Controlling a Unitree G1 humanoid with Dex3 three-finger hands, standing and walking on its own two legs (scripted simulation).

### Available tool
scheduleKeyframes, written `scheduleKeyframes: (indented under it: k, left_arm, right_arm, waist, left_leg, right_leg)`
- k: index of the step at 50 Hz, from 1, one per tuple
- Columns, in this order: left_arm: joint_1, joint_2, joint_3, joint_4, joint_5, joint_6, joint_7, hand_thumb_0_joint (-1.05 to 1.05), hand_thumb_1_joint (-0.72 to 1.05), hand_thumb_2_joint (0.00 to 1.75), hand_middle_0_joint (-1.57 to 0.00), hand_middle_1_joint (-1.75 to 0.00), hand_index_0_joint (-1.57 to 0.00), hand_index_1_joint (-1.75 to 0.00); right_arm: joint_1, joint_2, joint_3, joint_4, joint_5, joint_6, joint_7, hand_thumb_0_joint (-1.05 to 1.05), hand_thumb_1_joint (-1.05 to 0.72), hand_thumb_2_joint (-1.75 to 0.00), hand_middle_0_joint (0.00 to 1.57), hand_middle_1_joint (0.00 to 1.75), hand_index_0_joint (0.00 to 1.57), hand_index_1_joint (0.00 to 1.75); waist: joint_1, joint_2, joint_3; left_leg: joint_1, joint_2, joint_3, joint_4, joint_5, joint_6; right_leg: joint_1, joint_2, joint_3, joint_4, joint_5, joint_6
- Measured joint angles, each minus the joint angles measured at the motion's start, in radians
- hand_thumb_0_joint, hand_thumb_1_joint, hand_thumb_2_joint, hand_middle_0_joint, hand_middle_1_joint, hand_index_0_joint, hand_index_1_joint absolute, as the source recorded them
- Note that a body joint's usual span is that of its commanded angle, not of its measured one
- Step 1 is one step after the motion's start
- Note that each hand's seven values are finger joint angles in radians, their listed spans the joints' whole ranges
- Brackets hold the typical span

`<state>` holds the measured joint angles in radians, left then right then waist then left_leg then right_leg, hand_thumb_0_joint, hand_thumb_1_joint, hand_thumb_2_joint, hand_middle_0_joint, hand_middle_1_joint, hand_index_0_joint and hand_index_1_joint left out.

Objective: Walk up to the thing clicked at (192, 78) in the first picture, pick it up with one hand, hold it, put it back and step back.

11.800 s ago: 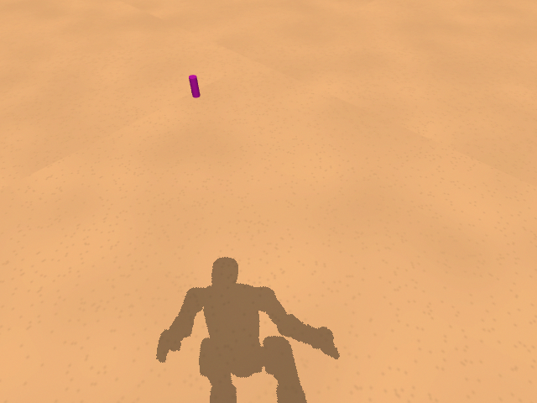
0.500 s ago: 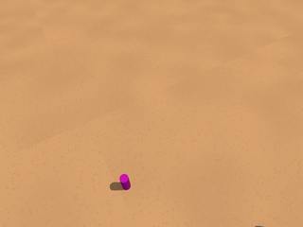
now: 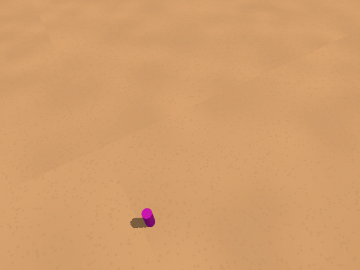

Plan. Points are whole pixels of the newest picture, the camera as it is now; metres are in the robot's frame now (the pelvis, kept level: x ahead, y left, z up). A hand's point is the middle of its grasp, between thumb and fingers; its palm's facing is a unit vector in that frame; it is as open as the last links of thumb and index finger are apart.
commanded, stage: walk up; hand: left
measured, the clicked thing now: (148, 218) +0.45 +0.20 -0.70
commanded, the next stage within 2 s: stand in 0.98 s
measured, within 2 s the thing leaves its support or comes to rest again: neither
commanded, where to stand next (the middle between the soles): +0.04 +0.00 m, yaw -4 degrees
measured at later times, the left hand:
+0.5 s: hand out of the picture +0.11 +0.25 -0.14, palm faces -0.05 -0.93 -0.35, open 7.3 cm
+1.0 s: hand out of the picture +0.12 +0.23 -0.14, palm faces -0.09 -0.94 -0.34, open 7.3 cm
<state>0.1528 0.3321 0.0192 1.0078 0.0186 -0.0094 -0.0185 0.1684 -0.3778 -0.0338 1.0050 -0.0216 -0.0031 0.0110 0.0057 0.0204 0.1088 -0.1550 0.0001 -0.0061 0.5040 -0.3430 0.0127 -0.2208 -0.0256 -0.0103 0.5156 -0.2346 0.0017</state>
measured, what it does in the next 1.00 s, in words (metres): stands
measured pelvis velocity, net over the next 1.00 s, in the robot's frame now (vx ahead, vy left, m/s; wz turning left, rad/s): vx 0.02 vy -0.01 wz -0.07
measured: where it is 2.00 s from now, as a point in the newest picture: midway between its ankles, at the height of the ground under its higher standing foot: outside the picture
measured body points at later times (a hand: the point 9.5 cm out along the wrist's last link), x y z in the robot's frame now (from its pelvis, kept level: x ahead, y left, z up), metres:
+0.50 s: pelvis +0.03 +0.00 +0.01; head +0.03 -0.01 +0.46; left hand +0.12 +0.30 -0.12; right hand +0.11 -0.30 -0.12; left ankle +0.00 +0.13 -0.74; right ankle +0.03 -0.12 -0.74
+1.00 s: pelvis +0.02 -0.01 +0.01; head +0.03 -0.02 +0.46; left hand +0.13 +0.28 -0.12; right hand +0.07 -0.32 -0.13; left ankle +0.00 +0.13 -0.74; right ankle +0.03 -0.12 -0.74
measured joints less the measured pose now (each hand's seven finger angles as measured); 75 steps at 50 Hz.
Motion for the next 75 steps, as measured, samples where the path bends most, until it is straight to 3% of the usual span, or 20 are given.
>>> scheduleKeyframes:
  k: [1, 2, 14, 54, 75]
  left_arm:
    - [-0.004, 0.003, 0.000, 0.004, -0.006, 0.005, 0.000, 0.00, 0.91, 0.90, -0.20, -0.30, -0.20, -0.30]
    - [-0.007, 0.005, 0.000, 0.010, -0.013, 0.010, 0.000, 0.00, 0.91, 0.90, -0.20, -0.30, -0.20, -0.30]
    - [-0.025, 0.014, -0.009, 0.093, -0.016, 0.001, 0.000, 0.00, 0.91, 0.90, -0.20, -0.30, -0.20, -0.30]
    - [-0.062, 0.002, -0.015, 0.117, -0.013, -0.005, 0.010, 0.00, 0.91, 0.90, -0.20, -0.30, -0.20, -0.30]
    - [-0.036, 0.015, -0.020, 0.138, -0.011, -0.004, 0.004, 0.00, 0.91, 0.90, -0.20, -0.30, -0.20, -0.30]
  right_arm:
    - [-0.002, 0.006, -0.001, 0.006, -0.005, -0.006, -0.002, 0.01, -0.91, -0.90, 0.20, 0.30, 0.20, 0.30]
    - [-0.002, 0.013, -0.001, 0.014, -0.008, -0.010, -0.003, 0.01, -0.91, -0.90, 0.20, 0.30, 0.20, 0.30]
    - [-0.040, 0.028, 0.020, 0.058, 0.007, -0.015, 0.001, 0.01, -0.91, -0.90, 0.20, 0.30, 0.20, 0.30]
    - [-0.039, 0.020, 0.018, 0.105, 0.013, 0.002, -0.002, 0.01, -0.91, -0.90, 0.20, 0.30, 0.20, 0.30]
    - [-0.033, 0.025, 0.026, 0.128, 0.007, -0.004, 0.005, 0.01, -0.91, -0.90, 0.20, 0.30, 0.20, 0.30]
  waist:
    - [0.003, -0.012, -0.001]
    - [0.007, -0.025, -0.006]
    - [0.004, -0.028, -0.052]
    - [-0.025, -0.007, -0.045]
    - [-0.011, -0.010, -0.052]
  left_leg:
    - [0.015, -0.006, 0.008, -0.036, 0.089, -0.008]
    - [0.026, -0.011, 0.016, -0.051, 0.101, -0.012]
    - [0.087, 0.008, 0.034, -0.134, 0.095, -0.016]
    - [0.114, 0.035, 0.055, -0.190, 0.123, -0.036]
    - [0.083, 0.027, 0.038, -0.202, 0.153, -0.031]
  right_leg:
    - [-0.002, -0.007, 0.007, 0.011, -0.006, 0.005]
    - [0.000, -0.012, 0.016, 0.011, -0.007, 0.009]
    - [0.070, 0.009, 0.030, -0.112, 0.035, 0.012]
    - [0.083, 0.037, 0.048, -0.160, 0.068, -0.005]
    - [0.070, 0.027, 0.032, -0.195, 0.104, 0.000]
